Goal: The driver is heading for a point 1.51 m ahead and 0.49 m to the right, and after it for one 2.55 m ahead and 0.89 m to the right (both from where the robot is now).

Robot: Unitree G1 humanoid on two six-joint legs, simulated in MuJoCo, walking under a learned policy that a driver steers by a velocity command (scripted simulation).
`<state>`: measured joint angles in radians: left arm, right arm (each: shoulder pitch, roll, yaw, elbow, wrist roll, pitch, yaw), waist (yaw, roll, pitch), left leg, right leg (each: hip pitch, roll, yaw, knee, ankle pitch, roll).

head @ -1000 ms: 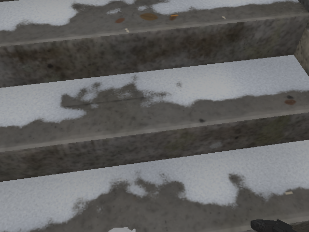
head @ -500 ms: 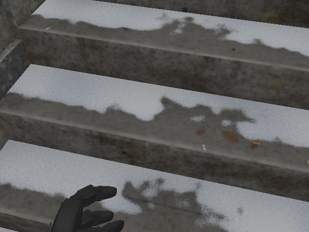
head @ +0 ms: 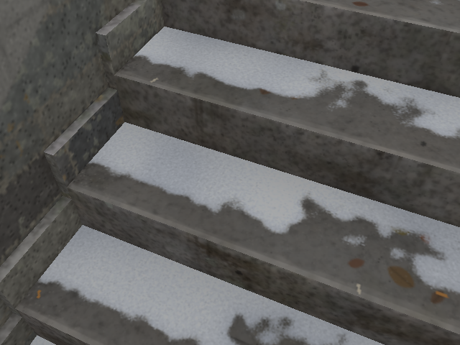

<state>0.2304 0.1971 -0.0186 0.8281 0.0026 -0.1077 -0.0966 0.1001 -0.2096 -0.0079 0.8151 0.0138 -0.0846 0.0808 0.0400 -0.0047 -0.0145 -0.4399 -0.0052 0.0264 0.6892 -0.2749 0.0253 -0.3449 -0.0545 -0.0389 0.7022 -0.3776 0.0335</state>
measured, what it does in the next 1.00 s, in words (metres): shifts its weight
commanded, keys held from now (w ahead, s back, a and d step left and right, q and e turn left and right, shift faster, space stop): shift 0.72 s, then w+shift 0.28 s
